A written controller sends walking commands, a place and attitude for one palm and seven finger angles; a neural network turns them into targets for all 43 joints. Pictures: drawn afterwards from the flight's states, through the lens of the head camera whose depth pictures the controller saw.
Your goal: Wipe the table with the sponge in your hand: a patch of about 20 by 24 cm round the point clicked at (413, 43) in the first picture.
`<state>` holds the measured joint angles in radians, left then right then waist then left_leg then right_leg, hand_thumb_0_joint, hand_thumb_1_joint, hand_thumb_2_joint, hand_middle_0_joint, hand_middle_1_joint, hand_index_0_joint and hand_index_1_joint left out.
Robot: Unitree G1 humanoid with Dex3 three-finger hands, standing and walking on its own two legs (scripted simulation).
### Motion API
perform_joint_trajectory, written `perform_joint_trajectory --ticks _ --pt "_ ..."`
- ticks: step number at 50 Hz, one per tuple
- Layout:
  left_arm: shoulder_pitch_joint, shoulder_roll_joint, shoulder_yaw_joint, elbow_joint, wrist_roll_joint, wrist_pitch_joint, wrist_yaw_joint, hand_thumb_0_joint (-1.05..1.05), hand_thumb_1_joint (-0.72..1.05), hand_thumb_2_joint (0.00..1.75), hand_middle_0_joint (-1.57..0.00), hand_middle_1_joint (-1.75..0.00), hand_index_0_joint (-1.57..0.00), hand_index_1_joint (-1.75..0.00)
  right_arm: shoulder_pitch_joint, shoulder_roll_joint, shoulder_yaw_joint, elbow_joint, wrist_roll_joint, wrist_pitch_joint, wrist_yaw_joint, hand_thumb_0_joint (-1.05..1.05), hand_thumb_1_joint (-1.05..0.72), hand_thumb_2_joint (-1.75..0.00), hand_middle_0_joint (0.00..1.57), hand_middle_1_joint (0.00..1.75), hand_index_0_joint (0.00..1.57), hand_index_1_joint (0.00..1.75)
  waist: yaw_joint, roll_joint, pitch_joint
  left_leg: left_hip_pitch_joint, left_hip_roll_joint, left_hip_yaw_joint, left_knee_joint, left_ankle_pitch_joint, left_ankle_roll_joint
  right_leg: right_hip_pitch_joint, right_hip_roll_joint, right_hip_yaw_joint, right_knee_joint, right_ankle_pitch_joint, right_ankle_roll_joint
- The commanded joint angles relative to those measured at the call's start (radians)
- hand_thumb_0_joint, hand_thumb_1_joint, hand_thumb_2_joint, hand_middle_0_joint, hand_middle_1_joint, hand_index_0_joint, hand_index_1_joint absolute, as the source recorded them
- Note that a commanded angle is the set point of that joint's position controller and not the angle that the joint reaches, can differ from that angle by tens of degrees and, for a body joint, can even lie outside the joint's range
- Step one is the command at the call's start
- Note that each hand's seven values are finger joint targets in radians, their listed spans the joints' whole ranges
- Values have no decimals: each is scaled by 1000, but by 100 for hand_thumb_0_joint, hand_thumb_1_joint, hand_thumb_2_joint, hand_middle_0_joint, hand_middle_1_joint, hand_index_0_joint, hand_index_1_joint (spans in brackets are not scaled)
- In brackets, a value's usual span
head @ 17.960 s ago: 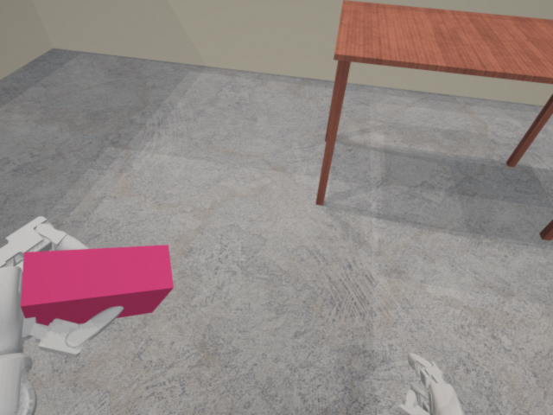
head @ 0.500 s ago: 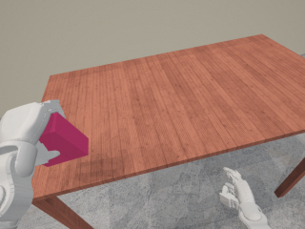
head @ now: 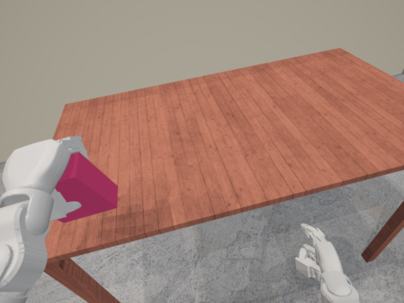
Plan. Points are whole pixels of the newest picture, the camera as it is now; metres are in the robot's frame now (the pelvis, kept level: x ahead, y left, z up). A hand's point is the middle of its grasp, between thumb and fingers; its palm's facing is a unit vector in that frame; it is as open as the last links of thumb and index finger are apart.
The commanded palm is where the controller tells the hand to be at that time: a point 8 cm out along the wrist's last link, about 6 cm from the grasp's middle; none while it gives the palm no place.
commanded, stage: move the sponge above the wiping area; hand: left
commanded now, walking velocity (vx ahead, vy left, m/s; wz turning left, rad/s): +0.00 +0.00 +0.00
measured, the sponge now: (78, 195) +0.24 +0.28 +0.13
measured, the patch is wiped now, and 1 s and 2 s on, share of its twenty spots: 0.00 0.00 0.00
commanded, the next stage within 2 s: none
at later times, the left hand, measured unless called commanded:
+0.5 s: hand (74, 176) +0.26 +0.28 +0.17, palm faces +0.16 -0.10 -0.98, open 9.2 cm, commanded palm +0.21 +0.28 +0.24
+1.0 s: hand (78, 182) +0.26 +0.29 +0.15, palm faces +0.10 -0.08 -0.99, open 9.2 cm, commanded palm +0.22 +0.28 +0.22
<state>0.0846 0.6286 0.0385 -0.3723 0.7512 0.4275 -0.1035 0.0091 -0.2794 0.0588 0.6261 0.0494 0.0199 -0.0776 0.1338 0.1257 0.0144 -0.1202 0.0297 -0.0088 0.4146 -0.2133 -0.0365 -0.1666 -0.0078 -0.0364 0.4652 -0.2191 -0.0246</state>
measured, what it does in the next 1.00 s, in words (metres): stands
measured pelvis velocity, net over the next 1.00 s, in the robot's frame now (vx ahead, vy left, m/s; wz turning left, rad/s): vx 0.01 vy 0.01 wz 0.00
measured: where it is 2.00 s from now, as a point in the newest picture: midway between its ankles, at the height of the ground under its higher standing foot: outside the picture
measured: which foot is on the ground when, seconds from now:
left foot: down 0.00-1.00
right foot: down 0.00-1.00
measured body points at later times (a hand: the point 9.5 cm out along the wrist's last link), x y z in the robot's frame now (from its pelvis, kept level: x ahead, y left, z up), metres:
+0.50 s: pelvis +0.01 +0.01 +0.00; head -0.01 -0.04 +0.45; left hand +0.24 +0.28 +0.22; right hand +0.26 -0.18 -0.07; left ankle +0.01 +0.15 -0.74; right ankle +0.03 -0.10 -0.74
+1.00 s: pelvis +0.01 +0.01 +0.00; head +0.00 -0.04 +0.45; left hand +0.25 +0.29 +0.20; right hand +0.28 -0.18 -0.07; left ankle +0.01 +0.15 -0.74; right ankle +0.03 -0.10 -0.74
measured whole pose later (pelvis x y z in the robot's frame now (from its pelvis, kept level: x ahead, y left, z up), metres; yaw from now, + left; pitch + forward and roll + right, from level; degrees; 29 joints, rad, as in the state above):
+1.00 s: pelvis +0.01 +0.01 +0.00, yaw +0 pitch -4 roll +1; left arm 0.04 0.56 -0.06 -0.28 0.84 0.45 -0.10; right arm 0.01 -0.28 0.06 0.63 0.05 0.04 -0.05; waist 0.14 0.12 0.01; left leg -0.10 0.02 -0.01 0.40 -0.22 -0.03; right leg -0.15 -0.02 -0.03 0.44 -0.23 -0.01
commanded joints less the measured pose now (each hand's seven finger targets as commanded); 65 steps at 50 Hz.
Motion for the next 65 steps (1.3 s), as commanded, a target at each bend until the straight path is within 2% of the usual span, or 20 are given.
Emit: perform_joint_trajectory --ticks 1,2,4,7,9,21,22,28,32,40,42,43,47,48,52,56,57,58,62,65 --pt "-240 250 173 -168 32 -19 44 0 10 130 -120 -160 -120 -160 -233 -71 -34 -193 -3 -58 -5 0 -90 -90 20 30 20 30 11 -65 -168 -20 -55 5 -49 127 63 71 -9 71 -110 22 -13" --pt "-261 267 195 -190 29 -16 47 0 10 130 -120 -160 -120 -160 -285 -59 -21 -205 3 -69 -4 0 -90 -90 20 30 20 30 17 -57 -156 -21 -57 -3 -53 108 60 61 4 105 -118 -18 -26" --pt "-275 263 181 -97 42 -17 53 0 10 130 -120 -160 -120 -160 -221 -74 -32 -179 -3 -64 -9 0 -90 -90 20 30 20 30 1 -95 -150 -30 -55 4 -53 104 61 56 -1 75 -119 -15 -16" --pt "-306 274 188 -142 49 -19 51 0 10 130 -120 -160 -120 -160 -278 -64 -24 -195 4 -71 -7 0 -90 -90 20 30 20 30 14 -55 -174 -16 -59 -1 -52 116 59 67 7 105 -113 -4 -30" --pt "-294 219 133 -119 46 -22 51 0 10 130 -120 -160 -120 -160 -231 -66 -30 -186 -2 -70 -6 0 -90 -90 20 30 20 30 4 -58 -181 -14 -56 3 -58 123 60 76 -3 64 -109 14 -18" --pt "-297 209 124 -119 79 -11 62 0 10 130 -120 -160 -120 -160 -221 -68 -33 -182 -6 -53 8 0 -90 -90 20 30 20 30 13 -48 -205 -3 -51 -1 -73 177 59 103 5 42 -96 78 -28" --pt "-317 216 138 -130 82 -2 63 0 10 130 -120 -160 -120 -160 -269 -59 -21 -191 0 -59 9 0 -90 -90 20 30 20 30 17 -53 -189 -1 -53 -6 -73 172 59 91 20 77 -99 65 -40" --pt "-337 152 71 -133 89 6 64 0 10 130 -120 -160 -120 -160 -231 -60 -23 -193 -2 -54 16 0 -90 -90 20 30 20 30 8 -53 -217 4 -48 6 -76 197 61 108 10 28 -86 90 -34" --pt "-288 186 110 -163 97 18 63 0 10 130 -120 -160 -120 -160 -266 -57 -20 -201 0 -45 23 0 -90 -90 20 30 20 30 15 -60 -208 15 -50 -5 -71 219 62 106 23 69 -89 119 -43" --pt "-265 202 115 -85 108 24 60 0 10 130 -120 -160 -120 -160 -208 -76 -37 -177 -3 -28 22 0 -90 -90 20 30 20 30 5 -78 -201 6 -53 1 -57 241 65 112 12 49 -87 161 -32" --pt "-290 197 105 -146 111 25 53 0 10 130 -120 -160 -120 -160 -266 -60 -23 -196 6 -35 25 0 -90 -90 20 30 20 30 7 -30 -206 23 -57 -4 -57 237 64 101 23 79 -88 143 -44" --pt "-305 162 66 -131 113 20 51 0 10 130 -120 -160 -120 -160 -227 -62 -27 -191 -1 -39 24 0 -90 -90 20 30 20 30 -1 -52 -223 19 -57 10 -50 247 67 110 9 38 -78 154 -33" --pt "-316 174 67 -129 127 9 39 0 10 130 -120 -160 -120 -160 -260 -60 -25 -194 4 -42 21 0 -90 -90 20 30 20 30 1 -52 -199 27 -57 -6 -63 222 69 92 25 70 -91 126 -42" --pt "-328 146 36 -104 133 4 41 0 10 130 -120 -160 -120 -160 -218 -62 -28 -186 -3 -47 20 0 -90 -90 20 30 20 30 -5 -70 -218 20 -58 9 -53 234 72 101 10 34 -81 138 -31" --pt "-344 200 90 -96 146 -6 53 0 10 130 -120 -160 -120 -160 -253 -62 -29 -188 -1 -45 20 0 -90 -90 20 30 20 30 9 -55 -211 27 -61 -4 -63 221 70 102 24 76 -94 123 -45" --pt "-291 201 115 -35 132 -15 70 0 10 130 -120 -160 -120 -160 -195 -72 -46 -167 -7 -37 24 0 -90 -90 20 30 20 30 12 -74 -225 16 -60 11 -53 251 69 126 9 45 -87 179 -31" --pt "-287 235 148 -41 131 -5 73 0 10 130 -120 -160 -120 -160 -241 -70 -35 -176 -3 -42 23 0 -90 -90 20 30 20 30 19 -68 -211 13 -64 5 -54 230 68 117 20 85 -92 150 -42" --pt "-326 183 98 -12 134 -3 72 0 10 130 -120 -160 -120 -160 -212 -67 -35 -171 -3 -40 23 0 -90 -90 20 30 20 30 0 -93 -209 0 -60 22 -50 227 67 112 8 43 -86 147 -30" --pt "-358 217 109 31 129 1 58 0 10 130 -120 -160 -120 -160 -241 -76 -32 -170 6 -40 15 0 -90 -90 20 30 20 30 -6 -75 -171 -4 -65 10 -57 168 69 75 19 80 -110 82 -35" --pt "-351 200 88 66 124 -26 42 0 10 130 -120 -160 -120 -160 -191 -85 -46 -157 0 -43 7 0 -90 -90 20 30 20 30 -15 -87 -193 0 -67 15 -48 174 74 88 8 43 -106 107 -21"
